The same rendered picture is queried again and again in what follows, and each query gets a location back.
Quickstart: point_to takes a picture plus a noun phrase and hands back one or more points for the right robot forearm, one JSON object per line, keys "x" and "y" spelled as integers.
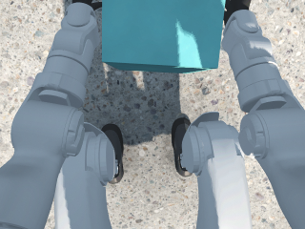
{"x": 256, "y": 73}

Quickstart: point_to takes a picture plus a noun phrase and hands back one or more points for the robot left shin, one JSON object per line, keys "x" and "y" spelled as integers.
{"x": 90, "y": 128}

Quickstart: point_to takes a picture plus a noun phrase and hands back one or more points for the robot left hand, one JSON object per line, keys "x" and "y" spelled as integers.
{"x": 95, "y": 5}

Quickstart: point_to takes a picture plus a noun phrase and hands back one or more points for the left robot forearm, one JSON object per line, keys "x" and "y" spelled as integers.
{"x": 69, "y": 61}

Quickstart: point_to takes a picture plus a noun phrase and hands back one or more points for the left robot upper arm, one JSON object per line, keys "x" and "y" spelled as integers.
{"x": 44, "y": 135}

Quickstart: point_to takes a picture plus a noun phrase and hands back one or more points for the robot right hand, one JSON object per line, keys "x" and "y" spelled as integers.
{"x": 234, "y": 5}

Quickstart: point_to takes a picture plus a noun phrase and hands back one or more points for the robot shin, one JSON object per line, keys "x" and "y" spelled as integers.
{"x": 205, "y": 117}
{"x": 90, "y": 128}

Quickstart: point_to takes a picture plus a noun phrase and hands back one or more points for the robot right shin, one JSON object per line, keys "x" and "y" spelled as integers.
{"x": 205, "y": 117}

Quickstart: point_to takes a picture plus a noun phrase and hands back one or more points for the carton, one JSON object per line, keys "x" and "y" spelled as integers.
{"x": 162, "y": 36}

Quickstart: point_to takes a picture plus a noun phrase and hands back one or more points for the right robot upper arm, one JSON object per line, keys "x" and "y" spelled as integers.
{"x": 276, "y": 139}

